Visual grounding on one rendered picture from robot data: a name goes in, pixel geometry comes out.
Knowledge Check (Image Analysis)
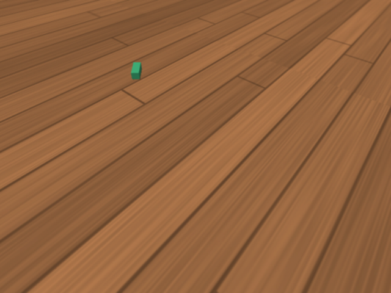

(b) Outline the carton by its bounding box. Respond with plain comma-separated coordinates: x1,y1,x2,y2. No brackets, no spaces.
131,62,142,79

